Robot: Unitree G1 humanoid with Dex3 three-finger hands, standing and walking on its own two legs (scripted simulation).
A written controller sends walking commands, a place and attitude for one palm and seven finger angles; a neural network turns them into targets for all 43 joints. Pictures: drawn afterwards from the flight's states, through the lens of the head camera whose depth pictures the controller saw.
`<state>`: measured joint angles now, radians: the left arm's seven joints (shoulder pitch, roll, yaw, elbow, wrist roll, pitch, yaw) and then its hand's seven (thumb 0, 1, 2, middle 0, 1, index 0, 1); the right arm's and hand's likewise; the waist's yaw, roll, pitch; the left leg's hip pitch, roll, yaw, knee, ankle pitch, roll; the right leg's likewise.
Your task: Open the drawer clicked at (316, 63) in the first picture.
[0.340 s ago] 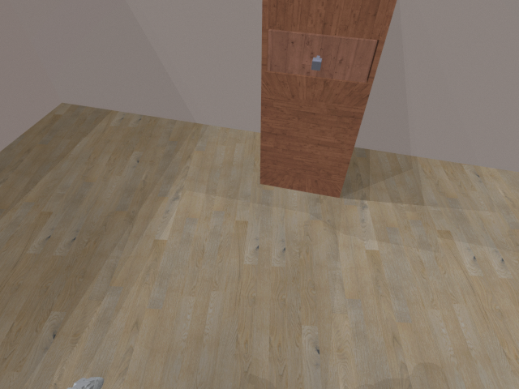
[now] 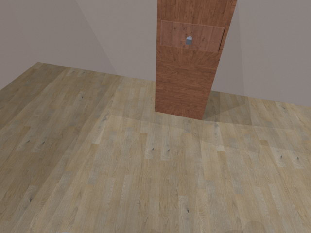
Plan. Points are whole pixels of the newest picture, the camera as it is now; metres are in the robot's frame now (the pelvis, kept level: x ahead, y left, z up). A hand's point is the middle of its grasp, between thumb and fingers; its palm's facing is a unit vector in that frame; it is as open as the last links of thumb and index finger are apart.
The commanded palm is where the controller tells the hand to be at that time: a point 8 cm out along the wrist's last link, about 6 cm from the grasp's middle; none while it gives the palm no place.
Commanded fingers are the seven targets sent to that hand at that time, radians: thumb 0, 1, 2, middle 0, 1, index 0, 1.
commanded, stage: stand and wait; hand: left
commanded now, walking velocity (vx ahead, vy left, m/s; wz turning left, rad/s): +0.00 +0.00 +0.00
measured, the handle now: (189, 39) +1.21 -0.13 -0.04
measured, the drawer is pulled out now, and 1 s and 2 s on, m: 0.00 0.00 0.00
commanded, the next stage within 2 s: look at it before walking up in 0.48 s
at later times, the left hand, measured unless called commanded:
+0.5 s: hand out of the picture +0.06 +0.24 -0.15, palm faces -0.02 -0.94 -0.33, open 7.4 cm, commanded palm none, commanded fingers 0.00 0.90 0.90 -0.20 -0.30 -0.20 -0.30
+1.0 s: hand out of the picture +0.07 +0.25 -0.15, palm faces -0.03 -0.95 -0.33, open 7.4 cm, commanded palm none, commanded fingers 0.00 0.90 0.90 -0.20 -0.30 -0.20 -0.30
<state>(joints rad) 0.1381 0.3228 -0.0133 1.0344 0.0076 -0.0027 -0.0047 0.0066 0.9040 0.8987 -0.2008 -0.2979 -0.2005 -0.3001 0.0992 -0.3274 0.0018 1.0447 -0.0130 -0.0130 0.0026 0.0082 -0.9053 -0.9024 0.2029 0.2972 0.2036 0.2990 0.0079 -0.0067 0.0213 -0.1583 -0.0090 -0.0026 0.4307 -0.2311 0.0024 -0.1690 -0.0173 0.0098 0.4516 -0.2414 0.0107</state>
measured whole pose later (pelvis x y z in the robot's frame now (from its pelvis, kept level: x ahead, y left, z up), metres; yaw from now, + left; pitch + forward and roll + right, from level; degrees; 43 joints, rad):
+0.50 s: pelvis -0.01 +0.00 +0.00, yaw +0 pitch -2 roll +0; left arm 0.15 0.34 -0.01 1.09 0.01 0.00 -0.01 0.01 0.91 0.90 -0.20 -0.30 -0.20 -0.30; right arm 0.13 -0.34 0.00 1.12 -0.01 -0.01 0.00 0.01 -0.91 -0.90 0.20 0.30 0.20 0.30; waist 0.00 0.00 0.03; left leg -0.16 0.00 0.00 0.39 -0.20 0.00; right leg -0.17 -0.01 0.01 0.41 -0.21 0.01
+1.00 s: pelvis +0.00 +0.00 +0.00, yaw +0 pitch -2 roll +0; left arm 0.14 0.34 -0.01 1.08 0.01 -0.01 -0.01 0.01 0.91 0.90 -0.20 -0.30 -0.20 -0.30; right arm 0.11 -0.34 0.00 1.11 -0.01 -0.02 0.00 0.01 -0.91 -0.90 0.20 0.30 0.20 0.30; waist 0.01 -0.01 0.04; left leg -0.14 0.00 0.00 0.37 -0.20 0.00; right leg -0.15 -0.01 0.01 0.38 -0.20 0.01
